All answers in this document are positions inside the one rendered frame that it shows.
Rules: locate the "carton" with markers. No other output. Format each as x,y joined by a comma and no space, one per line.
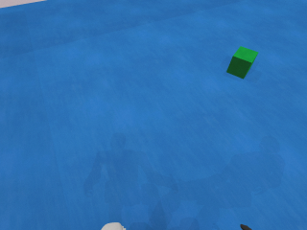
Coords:
241,62

